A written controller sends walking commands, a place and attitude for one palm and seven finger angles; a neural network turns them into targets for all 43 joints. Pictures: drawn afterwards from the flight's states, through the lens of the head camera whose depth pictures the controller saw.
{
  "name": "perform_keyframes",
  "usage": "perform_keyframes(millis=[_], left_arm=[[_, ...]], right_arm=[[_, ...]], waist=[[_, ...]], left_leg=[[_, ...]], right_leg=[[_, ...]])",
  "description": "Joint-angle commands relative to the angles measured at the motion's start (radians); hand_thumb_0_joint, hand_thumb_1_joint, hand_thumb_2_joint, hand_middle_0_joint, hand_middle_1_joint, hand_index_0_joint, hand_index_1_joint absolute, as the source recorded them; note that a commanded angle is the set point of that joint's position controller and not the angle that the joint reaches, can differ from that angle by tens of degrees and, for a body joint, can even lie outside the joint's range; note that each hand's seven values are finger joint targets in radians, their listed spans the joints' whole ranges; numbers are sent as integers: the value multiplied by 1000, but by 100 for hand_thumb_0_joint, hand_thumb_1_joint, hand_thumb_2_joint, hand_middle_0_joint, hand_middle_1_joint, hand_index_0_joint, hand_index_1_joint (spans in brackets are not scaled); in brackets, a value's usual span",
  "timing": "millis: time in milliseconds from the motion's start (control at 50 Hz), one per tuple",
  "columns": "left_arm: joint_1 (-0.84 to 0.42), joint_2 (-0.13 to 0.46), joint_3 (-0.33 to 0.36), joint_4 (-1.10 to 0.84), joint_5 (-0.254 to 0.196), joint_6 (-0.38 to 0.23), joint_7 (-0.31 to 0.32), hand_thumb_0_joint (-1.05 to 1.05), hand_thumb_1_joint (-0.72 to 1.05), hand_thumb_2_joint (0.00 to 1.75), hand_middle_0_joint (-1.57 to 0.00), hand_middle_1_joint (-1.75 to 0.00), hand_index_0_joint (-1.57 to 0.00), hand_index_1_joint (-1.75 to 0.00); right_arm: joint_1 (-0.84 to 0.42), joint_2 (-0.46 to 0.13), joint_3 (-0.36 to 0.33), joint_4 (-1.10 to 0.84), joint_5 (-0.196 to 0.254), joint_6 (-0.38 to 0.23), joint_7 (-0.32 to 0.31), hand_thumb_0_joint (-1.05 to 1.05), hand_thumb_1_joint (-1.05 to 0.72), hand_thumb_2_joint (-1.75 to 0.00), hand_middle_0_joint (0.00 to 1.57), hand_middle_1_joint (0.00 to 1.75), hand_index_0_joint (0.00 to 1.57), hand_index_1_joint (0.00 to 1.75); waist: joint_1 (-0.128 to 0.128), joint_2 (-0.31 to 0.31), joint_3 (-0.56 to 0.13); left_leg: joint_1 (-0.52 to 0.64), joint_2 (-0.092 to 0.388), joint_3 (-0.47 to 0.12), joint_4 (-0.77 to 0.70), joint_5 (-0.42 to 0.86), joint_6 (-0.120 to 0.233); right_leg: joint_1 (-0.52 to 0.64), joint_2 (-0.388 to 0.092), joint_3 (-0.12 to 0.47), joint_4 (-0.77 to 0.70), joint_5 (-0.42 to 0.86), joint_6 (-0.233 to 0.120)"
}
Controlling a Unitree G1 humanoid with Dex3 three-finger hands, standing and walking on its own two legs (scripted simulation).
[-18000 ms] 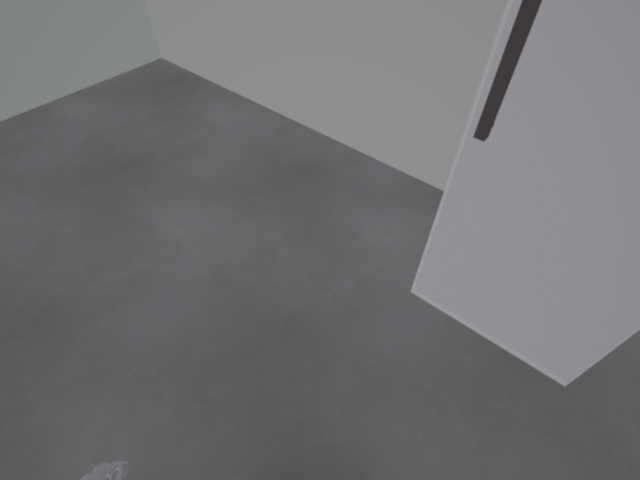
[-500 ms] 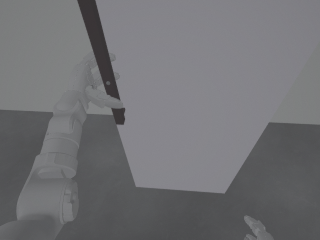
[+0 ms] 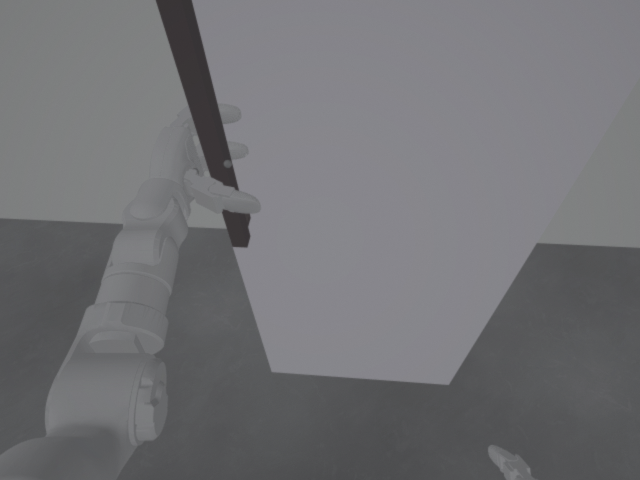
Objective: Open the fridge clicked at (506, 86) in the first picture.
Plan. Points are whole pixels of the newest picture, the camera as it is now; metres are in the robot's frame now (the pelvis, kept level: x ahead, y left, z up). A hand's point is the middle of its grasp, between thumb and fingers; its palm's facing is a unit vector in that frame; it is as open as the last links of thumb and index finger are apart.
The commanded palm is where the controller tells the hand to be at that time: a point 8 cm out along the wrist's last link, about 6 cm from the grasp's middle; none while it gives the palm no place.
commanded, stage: slide the fingers in behind the handle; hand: left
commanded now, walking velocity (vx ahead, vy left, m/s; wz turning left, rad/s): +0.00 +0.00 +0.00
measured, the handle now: (218, 133) +0.49 +0.15 +0.19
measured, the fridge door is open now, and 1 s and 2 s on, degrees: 0 0 0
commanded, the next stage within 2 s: grip the handle and tug to test in 0.54 s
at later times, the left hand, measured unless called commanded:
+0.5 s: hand (231, 165) +0.44 +0.13 +0.18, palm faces -0.05 -1.00 -0.02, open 13.9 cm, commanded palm +0.41 +0.18 +0.18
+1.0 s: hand (229, 165) +0.44 +0.13 +0.18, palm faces -0.05 -1.00 -0.01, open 10.9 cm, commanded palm +0.41 +0.18 +0.18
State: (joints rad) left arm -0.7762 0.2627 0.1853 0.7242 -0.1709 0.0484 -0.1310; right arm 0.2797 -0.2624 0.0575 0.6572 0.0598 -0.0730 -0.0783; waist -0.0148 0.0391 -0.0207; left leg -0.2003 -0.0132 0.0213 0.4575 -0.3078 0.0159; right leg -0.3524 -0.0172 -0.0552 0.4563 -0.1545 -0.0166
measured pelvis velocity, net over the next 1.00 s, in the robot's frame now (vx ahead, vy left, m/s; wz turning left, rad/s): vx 0.00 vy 0.00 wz -0.01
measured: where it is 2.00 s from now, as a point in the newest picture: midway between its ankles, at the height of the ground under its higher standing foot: outside the picture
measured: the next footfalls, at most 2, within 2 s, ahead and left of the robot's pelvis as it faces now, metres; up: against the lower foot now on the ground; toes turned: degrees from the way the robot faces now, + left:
none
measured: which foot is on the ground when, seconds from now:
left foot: down 0.00-1.00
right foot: down 0.00-1.00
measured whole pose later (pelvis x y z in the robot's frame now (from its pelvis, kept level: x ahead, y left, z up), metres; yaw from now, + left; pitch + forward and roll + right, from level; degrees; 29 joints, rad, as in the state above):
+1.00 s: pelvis +0.00 +0.00 +0.00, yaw -1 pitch +3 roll +0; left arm -0.75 0.26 0.19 0.70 -0.17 0.05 -0.14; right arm 0.27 -0.26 0.06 0.65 0.06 -0.07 -0.08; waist -0.02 0.04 -0.02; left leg -0.19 -0.01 0.03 0.45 -0.31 0.01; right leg -0.34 -0.01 -0.05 0.44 -0.15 -0.02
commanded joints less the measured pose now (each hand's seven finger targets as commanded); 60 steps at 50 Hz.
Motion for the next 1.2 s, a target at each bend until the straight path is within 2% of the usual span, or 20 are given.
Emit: perform_keyframes(millis=[0, 60, 100, 160, 220, 260, 280, 340, 420, 460, 520, 620, 680, 760, 780, 940, 1000, 1060, 1100, 1180], left_arm=[[-583, 109, -32, -218, 2, -76, 2, 0, -50, 30, -30, -120, -30, -120], [-580, 117, -24, -160, 3, -74, 1, 0, -50, 30, -30, -120, -30, -120], [-613, 102, -39, -178, 3, -90, 0, 0, -50, 30, -30, -120, -30, -120], [-601, 88, -47, -165, 1, -98, -2, 0, -50, 30, -30, -120, -30, -120], [-600, 136, -4, -147, -5, -107, -1, 0, -50, 30, -30, -120, -30, -120], [-618, 106, -30, -149, -5, -111, -5, 0, -50, 30, -30, -120, -30, -120], [-586, 140, 0, -133, -5, -115, -3, 0, -50, 30, -30, -120, -30, -120], [-601, 120, -15, -164, -6, -123, -7, 0, -50, 30, -30, -120, -30, -120], [-566, 157, 23, -169, -10, -127, -3, 0, -50, 30, -30, -120, -30, -120], [-581, 114, -19, -165, -9, -119, -8, 0, -50, 30, -30, -120, -30, -120], [-563, 174, 36, -183, -4, -121, 0, 0, -50, 30, -30, -120, -30, -120], [-527, 165, 31, -215, -9, -116, -7, 0, -50, 30, -30, -120, -30, -120], [-517, 203, 55, -206, -5, -110, -5, 0, -36, 36, -32, -122, -32, -122], [-491, 172, 42, -257, -8, -102, -11, 0, -17, 44, -33, -125, -33, -125], [-456, 198, 66, -252, -9, -101, -9, 0, -13, 46, -34, -125, -34, -125], [-511, 163, 21, -269, -6, -66, -5, 0, 25, 62, -38, -131, -38, -131], [-496, 173, 37, -296, -9, -74, 1, 0, 39, 68, -40, -133, -40, -133], [-470, 144, 22, -291, -8, -75, -1, 0, 53, 74, -41, -135, -41, -135], [-484, 128, 4, -296, -10, -78, -2, 0, 62, 78, -42, -136, -42, -136], [-432, 143, 24, -330, -10, -80, -3, 0, 81, 86, -44, -139, -44, -139]], right_arm=[[-32, -109, -47, -121, 0, -55, -5, 0, -90, -90, 20, 30, 20, 30], [-22, -110, -45, -107, 0, -57, -5, 0, -90, -90, 20, 30, 20, 30], [-23, -108, -47, -108, -1, -63, -4, 0, -90, -90, 20, 30, 20, 30], [-17, -107, -45, -103, -2, -69, 2, 0, -90, -90, 20, 30, 20, 30], [-16, -112, -46, -103, -2, -69, 0, 0, -90, -90, 20, 30, 20, 30], [-20, -108, -43, -103, -2, -73, 1, 0, -90, -90, 20, 30, 20, 30], [-19, -112, -47, -106, -1, -71, 0, 0, -90, -90, 20, 30, 20, 30], [-21, -107, -44, -107, -2, -75, 3, 0, -90, -90, 20, 30, 20, 30], [-23, -110, -46, -109, -2, -76, 3, 0, -90, -90, 20, 30, 20, 30], [-27, -108, -43, -111, 0, -75, 4, 0, -90, -90, 20, 30, 20, 30], [-25, -111, -46, -114, -3, -75, 3, 0, -90, -90, 20, 30, 20, 30], [-34, -109, -46, -121, -1, -70, 3, 0, -90, -90, 20, 30, 20, 30], [-35, -115, -48, -123, -1, -62, 0, 0, -90, -90, 20, 30, 20, 30], [-46, -106, -48, -132, -1, -64, 3, 0, -90, -90, 20, 30, 20, 30], [-44, -110, -50, -138, -1, -61, 4, 0, -90, -90, 20, 30, 20, 30], [-55, -107, -45, -137, 2, -47, -4, 0, -90, -90, 20, 30, 20, 30], [-52, -107, -49, -140, -2, -50, -3, 0, -90, -90, 20, 30, 20, 30], [-53, -105, -49, -138, -3, -52, 0, 0, -90, -90, 20, 30, 20, 30], [-58, -104, -49, -137, -1, -52, 1, 0, -90, -90, 20, 30, 20, 30], [-61, -105, -52, -142, -4, -51, 5, 0, -90, -90, 20, 30, 20, 30]], waist=[[-44, -35, -323], [-46, -71, -304], [-47, -29, -314], [-45, -42, -326], [-37, -75, -321], [-41, -57, -323], [-31, -56, -322], [-33, -36, -335], [-19, -67, -341], [-33, -56, -316], [-14, -48, -342], [-11, -53, -344], [-11, -77, -331], [-4, -38, -362], [7, -60, -362], [-22, -41, -322], [-8, -34, -374], [-7, -75, -363], [-15, -46, -342], [6, -38, -389]], left_leg=[[-10, 10, -22, -64, 224, 7], [-37, 10, -25, -63, 197, 7], [-15, 9, -30, -61, 209, 5], [-18, 9, -31, -56, 225, 1], [-39, 9, -33, -62, 200, 5], [-39, 8, -30, -62, 196, 5], [-39, 9, -30, -61, 202, 6], [-30, 9, -27, -60, 221, 3], [-39, 11, -27, -63, 215, 4], [-45, 11, -24, -64, 205, 5], [-39, 9, -22, -64, 221, 6], [-36, 11, -16, -67, 243, 5], [-53, 11, -13, -71, 228, 9], [-33, 10, -1, -65, 265, 7], [-39, 10, -5, -67, 279, 6], [-28, 11, -10, -73, 227, 7], [-5, 10, -12, -67, 283, 4], [-11, 12, -11, -66, 293, 3], [1, 13, -9, -65, 295, 3], [22, 14, -6, -58, 357, -2]], right_leg=[[231, 1, 26, -16, 185, -16], [223, 2, 26, -17, 165, -15], [213, 1, 24, -14, 166, -18], [217, 3, 22, -6, 184, -20], [231, 3, 25, -9, 163, -18], [228, 1, 26, -8, 165, -18], [236, 0, 27, -8, 163, -18], [238, 2, 27, -4, 187, -20], [257, 3, 30, -5, 183, -19], [240, 2, 29, -7, 179, -18], [268, 1, 33, -7, 193, -19], [286, 2, 31, -7, 222, -19], [300, -1, 31, -12, 210, -17], [313, -1, 38, -7, 261, -17], [330, -1, 33, -6, 268, -18], [278, 1, 33, -22, 209, -16], [305, 0, 31, -10, 256, -19], [308, 3, 28, -6, 273, -18], [290, 2, 28, -11, 272, -18], [324, 3, 26, 1, 321, -21]])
